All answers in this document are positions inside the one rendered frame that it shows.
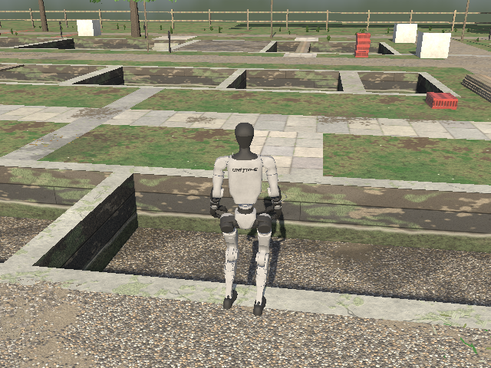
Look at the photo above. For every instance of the left robot forearm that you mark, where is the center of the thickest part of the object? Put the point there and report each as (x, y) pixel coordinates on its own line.
(214, 201)

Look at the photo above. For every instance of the robot right hand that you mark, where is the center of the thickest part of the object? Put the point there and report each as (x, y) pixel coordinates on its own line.
(271, 209)

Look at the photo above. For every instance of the robot left thigh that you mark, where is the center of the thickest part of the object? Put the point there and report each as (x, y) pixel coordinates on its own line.
(230, 233)

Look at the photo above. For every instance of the robot right upper arm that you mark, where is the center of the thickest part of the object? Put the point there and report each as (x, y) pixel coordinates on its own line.
(272, 176)

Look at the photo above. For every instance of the robot left hand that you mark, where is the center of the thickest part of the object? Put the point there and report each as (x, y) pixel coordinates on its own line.
(213, 211)

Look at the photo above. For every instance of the right robot forearm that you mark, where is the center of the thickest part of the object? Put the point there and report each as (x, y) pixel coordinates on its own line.
(276, 201)

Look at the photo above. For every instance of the humanoid robot head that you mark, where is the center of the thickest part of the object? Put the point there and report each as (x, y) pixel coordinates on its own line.
(244, 134)

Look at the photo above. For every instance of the robot left upper arm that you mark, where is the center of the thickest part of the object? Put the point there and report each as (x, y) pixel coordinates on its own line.
(218, 175)

